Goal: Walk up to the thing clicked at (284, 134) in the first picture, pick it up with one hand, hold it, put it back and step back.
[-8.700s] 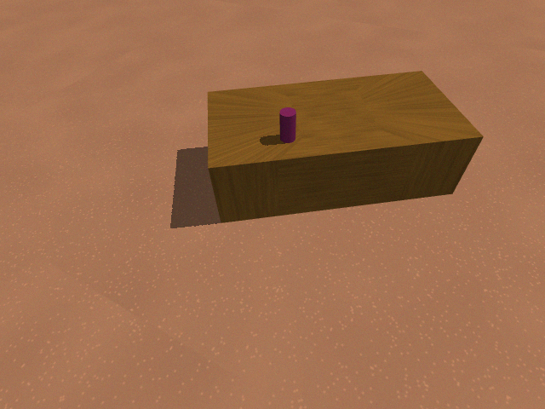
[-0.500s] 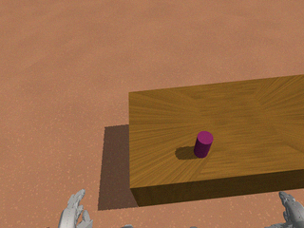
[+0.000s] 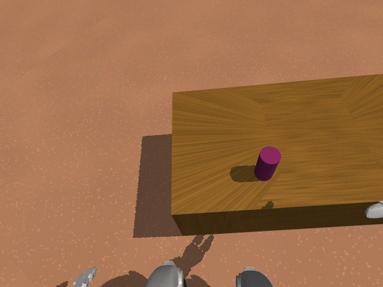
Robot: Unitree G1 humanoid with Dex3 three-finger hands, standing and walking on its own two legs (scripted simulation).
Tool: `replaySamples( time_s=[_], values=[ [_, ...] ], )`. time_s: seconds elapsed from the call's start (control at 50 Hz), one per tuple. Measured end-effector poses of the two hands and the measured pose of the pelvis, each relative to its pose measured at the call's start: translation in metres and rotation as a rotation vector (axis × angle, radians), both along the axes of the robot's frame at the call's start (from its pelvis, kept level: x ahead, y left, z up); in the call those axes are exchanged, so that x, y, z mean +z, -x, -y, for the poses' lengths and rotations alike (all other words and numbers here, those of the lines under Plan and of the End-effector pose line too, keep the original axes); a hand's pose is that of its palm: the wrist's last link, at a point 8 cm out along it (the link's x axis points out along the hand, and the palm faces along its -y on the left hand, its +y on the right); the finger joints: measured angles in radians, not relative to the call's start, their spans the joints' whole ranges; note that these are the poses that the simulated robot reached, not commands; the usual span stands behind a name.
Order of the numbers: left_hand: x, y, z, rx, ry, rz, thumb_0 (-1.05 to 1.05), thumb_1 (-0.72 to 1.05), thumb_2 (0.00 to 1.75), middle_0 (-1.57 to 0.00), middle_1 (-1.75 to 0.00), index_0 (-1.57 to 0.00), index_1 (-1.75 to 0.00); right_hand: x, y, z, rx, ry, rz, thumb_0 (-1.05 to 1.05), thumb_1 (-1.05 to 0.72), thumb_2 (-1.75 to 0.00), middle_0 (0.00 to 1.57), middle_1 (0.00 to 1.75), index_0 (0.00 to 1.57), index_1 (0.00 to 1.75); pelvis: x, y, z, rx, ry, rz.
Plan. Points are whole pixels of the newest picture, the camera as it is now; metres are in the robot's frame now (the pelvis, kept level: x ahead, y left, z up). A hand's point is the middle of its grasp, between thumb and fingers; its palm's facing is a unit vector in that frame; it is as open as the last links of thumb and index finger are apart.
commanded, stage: go down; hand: right
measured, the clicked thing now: (266, 164) +0.52 -0.20 -0.29
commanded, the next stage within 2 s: approach in 1.16 s
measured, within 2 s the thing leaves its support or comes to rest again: neither
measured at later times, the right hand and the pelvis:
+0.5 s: hand out of the picture +0.38 -0.37 +0.00, palm faces +0.20 +0.97 -0.12, open 17.2 cm; pelvis +0.00 +0.00 -0.02, yaw +1 degrees
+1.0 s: hand out of the picture +0.40 -0.39 +0.01, palm faces +0.19 +0.98 -0.09, open 17.2 cm; pelvis +0.00 -0.01 -0.02, yaw +1 degrees
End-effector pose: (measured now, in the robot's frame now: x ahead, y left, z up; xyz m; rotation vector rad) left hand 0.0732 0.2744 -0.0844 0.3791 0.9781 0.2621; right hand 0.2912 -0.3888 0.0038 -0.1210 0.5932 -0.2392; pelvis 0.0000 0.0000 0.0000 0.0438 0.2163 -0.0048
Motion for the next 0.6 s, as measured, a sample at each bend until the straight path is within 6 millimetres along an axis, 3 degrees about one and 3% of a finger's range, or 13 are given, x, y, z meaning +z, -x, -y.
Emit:
replaySamples(
  time_s=[0.2, 0.6],
  values=[
    [-0.006, 0.017, -0.001, -0.015, -0.010, -0.075, 0.01, 0.91, 0.90, -0.20, -0.30, -0.20, -0.30, 0.006, -0.029, 0.013, 0.022, -0.017, 0.116, -0.01, 0.54, -0.04, 0.04, 0.05, 0.04, 0.05, -0.008, 0.006, 0.000, 0.006, -0.003, -0.045],
    [-0.017, 0.021, 0.000, -0.044, -0.014, -0.168, 0.01, 0.91, 0.90, -0.20, -0.30, -0.20, -0.30, 0.013, -0.066, 0.036, 0.030, -0.030, 0.234, -0.01, 0.43, -0.05, 0.06, 0.04, 0.05, 0.04, -0.021, 0.002, 0.002, 0.010, -0.016, -0.117]
  ],
)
